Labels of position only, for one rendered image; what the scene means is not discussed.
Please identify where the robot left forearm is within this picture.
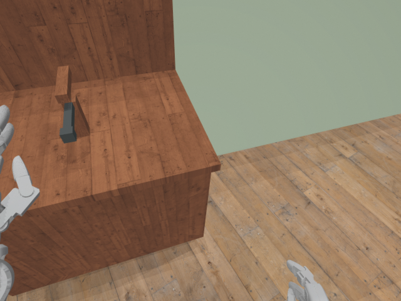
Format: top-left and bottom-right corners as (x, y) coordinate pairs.
(0, 244), (14, 301)

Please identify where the left robot hand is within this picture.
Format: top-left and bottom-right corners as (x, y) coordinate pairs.
(0, 105), (39, 241)

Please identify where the counter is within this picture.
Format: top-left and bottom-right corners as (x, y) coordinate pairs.
(0, 0), (221, 296)

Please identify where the tap lever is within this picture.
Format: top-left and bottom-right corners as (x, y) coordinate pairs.
(60, 102), (76, 144)

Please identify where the right robot hand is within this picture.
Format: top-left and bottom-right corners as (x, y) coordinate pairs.
(285, 260), (329, 301)

